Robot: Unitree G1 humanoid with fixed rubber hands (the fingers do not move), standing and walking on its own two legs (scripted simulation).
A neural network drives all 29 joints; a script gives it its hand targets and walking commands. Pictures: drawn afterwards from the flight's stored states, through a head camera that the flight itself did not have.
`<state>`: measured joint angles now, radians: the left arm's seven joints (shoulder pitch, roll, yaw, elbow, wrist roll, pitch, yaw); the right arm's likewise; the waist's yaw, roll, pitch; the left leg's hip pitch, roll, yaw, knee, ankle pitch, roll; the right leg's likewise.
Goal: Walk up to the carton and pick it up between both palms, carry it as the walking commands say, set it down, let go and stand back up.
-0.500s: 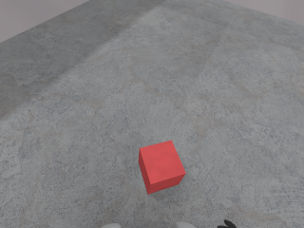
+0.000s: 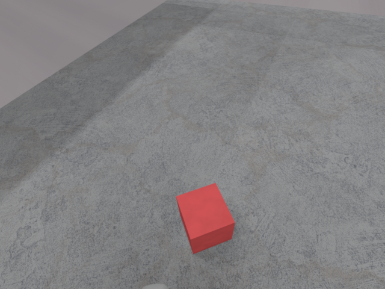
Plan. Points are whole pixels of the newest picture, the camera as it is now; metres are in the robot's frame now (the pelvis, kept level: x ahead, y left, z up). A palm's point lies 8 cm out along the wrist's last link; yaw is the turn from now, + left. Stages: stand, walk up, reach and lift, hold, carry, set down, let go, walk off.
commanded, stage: walk up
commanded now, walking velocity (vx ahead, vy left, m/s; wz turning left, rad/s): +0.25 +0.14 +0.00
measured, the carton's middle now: (204, 218) +0.55 +0.00 -0.68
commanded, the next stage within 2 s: none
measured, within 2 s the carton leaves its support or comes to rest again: neither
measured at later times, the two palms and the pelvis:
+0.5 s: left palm out of the picture +0.00 +0.29 -0.16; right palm (272, 287) +0.15 -0.16 -0.14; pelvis +0.05 +0.06 -0.01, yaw +1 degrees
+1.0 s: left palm out of the picture +0.08 +0.24 -0.15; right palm out of the picture +0.03 -0.20 -0.16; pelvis +0.06 +0.02 -0.01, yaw +1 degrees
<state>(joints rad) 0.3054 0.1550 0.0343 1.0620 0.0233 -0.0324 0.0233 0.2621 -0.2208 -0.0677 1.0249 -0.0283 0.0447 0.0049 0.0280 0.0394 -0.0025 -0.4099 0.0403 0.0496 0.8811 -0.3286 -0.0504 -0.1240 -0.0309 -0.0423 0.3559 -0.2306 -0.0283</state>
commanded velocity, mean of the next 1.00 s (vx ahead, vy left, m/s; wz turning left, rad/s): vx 0.05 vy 0.02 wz -0.01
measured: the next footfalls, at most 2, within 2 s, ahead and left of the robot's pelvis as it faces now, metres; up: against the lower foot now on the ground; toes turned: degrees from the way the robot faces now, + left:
left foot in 0.34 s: +0.15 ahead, +0.18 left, +0.00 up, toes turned +4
right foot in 0.70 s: +0.08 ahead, -0.07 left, +0.00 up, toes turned -2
